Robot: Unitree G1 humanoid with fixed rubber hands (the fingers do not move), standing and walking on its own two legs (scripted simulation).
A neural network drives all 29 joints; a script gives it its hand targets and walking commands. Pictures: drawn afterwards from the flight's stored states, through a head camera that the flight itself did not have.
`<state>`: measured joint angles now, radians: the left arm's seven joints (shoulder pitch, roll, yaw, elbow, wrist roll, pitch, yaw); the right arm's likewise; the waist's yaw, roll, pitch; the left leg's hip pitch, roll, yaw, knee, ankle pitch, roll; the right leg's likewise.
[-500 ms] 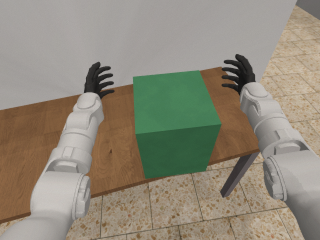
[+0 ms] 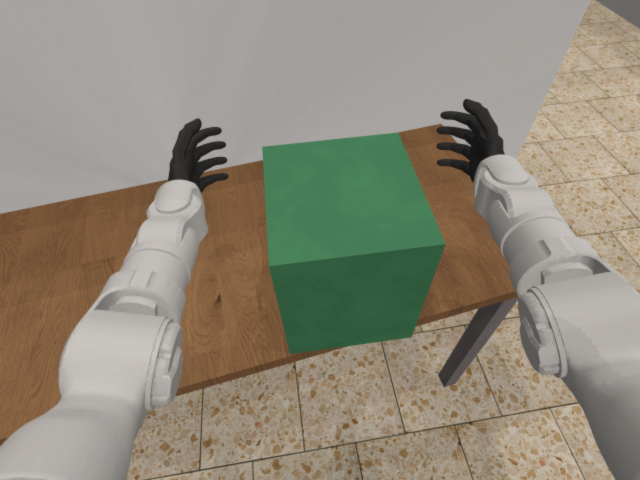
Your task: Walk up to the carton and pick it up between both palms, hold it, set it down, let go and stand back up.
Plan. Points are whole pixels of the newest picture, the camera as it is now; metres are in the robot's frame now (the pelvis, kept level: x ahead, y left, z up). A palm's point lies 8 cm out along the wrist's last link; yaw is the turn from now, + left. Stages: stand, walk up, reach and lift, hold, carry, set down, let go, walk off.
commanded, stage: reach and lift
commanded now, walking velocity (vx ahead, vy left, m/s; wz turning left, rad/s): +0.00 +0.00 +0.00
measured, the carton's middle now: (341, 248) +0.44 -0.02 +0.00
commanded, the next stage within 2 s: none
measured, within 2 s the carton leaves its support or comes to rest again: neither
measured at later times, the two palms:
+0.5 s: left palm (212, 227) +0.45 +0.17 +0.05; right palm (464, 212) +0.46 -0.20 +0.05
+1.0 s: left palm (236, 225) +0.46 +0.14 +0.04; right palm (429, 218) +0.47 -0.15 +0.03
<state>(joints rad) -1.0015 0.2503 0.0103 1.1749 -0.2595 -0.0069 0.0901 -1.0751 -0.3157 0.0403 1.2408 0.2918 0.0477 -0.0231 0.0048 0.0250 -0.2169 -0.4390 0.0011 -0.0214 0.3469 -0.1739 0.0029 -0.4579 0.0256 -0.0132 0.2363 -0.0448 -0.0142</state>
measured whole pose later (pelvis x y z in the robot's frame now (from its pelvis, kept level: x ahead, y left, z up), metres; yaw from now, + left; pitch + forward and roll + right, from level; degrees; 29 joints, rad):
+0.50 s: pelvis -0.02 +0.00 -0.02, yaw +0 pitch +30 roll +0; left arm -1.06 0.23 -0.01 1.41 -0.31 -0.35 0.08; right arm -1.07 -0.29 0.03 1.33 0.27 -0.23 0.00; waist 0.02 0.03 -0.30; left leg -0.81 -0.01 0.00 0.44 -0.16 0.00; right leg -0.85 0.02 0.00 0.37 -0.04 -0.01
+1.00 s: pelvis +0.01 +0.00 +0.00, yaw +1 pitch +28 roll +0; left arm -0.92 -0.01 0.54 1.09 0.30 -0.29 0.10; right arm -0.90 0.01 -0.50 0.99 -0.42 -0.24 -0.06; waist 0.00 0.07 -0.22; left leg -0.61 -0.01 -0.03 0.21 -0.08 0.00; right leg -0.63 0.01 -0.03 0.11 0.03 -0.02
